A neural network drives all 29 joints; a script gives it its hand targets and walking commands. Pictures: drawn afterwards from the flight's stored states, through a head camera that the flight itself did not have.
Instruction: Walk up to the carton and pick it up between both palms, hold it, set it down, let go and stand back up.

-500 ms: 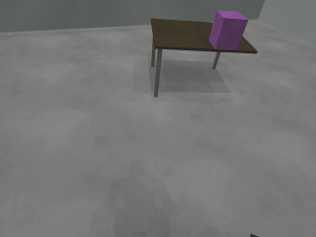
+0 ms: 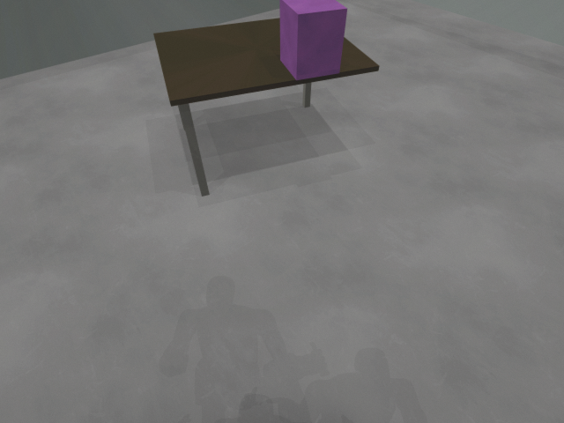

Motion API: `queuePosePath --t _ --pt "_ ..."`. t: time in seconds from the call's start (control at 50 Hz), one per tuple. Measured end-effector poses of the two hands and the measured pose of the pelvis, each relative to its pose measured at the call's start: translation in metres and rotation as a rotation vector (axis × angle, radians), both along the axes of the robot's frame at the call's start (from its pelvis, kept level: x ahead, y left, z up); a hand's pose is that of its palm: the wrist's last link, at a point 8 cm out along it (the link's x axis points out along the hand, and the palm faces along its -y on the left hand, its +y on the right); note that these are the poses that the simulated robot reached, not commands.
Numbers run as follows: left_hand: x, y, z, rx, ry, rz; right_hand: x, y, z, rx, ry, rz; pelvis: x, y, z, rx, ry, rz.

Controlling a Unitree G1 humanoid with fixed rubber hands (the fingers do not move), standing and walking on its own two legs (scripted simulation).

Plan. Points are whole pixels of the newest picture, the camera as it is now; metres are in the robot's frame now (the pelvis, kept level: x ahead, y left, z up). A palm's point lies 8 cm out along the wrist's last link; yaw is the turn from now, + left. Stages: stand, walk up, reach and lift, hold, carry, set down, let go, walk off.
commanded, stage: walk up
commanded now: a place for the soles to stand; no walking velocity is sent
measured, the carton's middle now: (310, 36) +1.57 -0.14 -0.07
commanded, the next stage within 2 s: none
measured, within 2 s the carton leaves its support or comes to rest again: neither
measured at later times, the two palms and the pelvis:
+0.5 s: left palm (140, 275) +0.42 +0.27 -0.09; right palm (444, 370) +0.23 -0.25 -0.07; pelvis +0.26 +0.04 +0.02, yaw -6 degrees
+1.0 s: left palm (166, 223) +0.56 +0.25 -0.09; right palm (407, 197) +0.61 -0.29 -0.08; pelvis +0.51 -0.03 +0.01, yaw -5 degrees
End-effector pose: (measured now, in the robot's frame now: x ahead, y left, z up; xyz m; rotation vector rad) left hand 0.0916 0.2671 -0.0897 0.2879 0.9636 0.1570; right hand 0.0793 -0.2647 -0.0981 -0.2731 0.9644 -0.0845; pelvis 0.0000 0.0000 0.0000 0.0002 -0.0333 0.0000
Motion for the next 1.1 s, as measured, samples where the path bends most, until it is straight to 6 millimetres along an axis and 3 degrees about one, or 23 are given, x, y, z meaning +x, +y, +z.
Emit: queuePosePath --t 0.06,0.14,0.24,0.3,0.38,0.54,0.62,0.68,0.74,0.86,0.98,1.04,1.1 --pt "-0.003 0.013 0.002 0.003 0.054 0.045 0.060 0.012 0.014 0.007 -0.065 0.044 0.031 0.005 0.007 -0.009 0.007 -0.011" --pt "0.006 0.029 -0.004 -0.012 0.115 0.085 0.125 0.027 0.027 -0.007 -0.110 0.079 0.075 0.017 0.009 -0.019 0.011 -0.021" --pt "0.053 0.052 -0.031 -0.036 0.174 0.065 0.186 0.037 0.029 -0.078 -0.169 0.057 0.139 0.041 -0.008 -0.023 0.011 -0.049" --pt "0.106 0.053 -0.039 -0.043 0.177 -0.011 0.188 0.033 0.025 -0.116 -0.127 -0.017 0.167 0.047 -0.011 -0.004 0.000 -0.066" --pt "0.199 0.041 -0.024 -0.068 0.090 -0.118 0.169 0.027 0.029 -0.130 -0.008 -0.123 0.203 0.046 0.002 0.008 -0.006 -0.091" --pt "0.368 -0.013 0.011 -0.116 -0.082 -0.268 0.147 0.017 0.024 -0.093 0.201 -0.274 0.284 0.032 0.016 0.011 -0.002 -0.109" --pt "0.447 -0.050 0.021 -0.115 -0.164 -0.316 0.162 0.006 0.010 -0.058 0.278 -0.314 0.332 0.012 0.009 0.021 -0.004 -0.114" --pt "0.495 -0.071 0.019 -0.080 -0.222 -0.328 0.191 -0.009 -0.009 -0.033 0.314 -0.314 0.368 -0.008 -0.006 0.022 0.001 -0.111" --pt "0.508 -0.071 0.011 -0.038 -0.191 -0.276 0.244 -0.021 -0.018 -0.013 0.285 -0.279 0.395 -0.021 -0.010 0.015 -0.002 -0.113" --pt "0.479 -0.042 0.010 0.015 -0.018 -0.116 0.389 -0.037 -0.001 0.000 0.103 -0.148 0.448 -0.030 0.007 0.005 -0.001 -0.100" --pt "0.463 -0.020 0.002 0.015 0.110 -0.013 0.509 -0.030 0.020 -0.002 -0.032 -0.044 0.502 -0.030 0.013 0.000 0.007 -0.087" --pt "0.471 -0.010 -0.008 0.002 0.154 0.021 0.559 -0.023 0.026 -0.017 -0.086 -0.016 0.534 -0.024 0.008 -0.003 0.006 -0.077" --pt "0.494 -0.003 -0.027 -0.013 0.186 0.012 0.597 -0.022 0.024 -0.062 -0.142 -0.013 0.566 -0.016 -0.006 -0.002 0.005 -0.077"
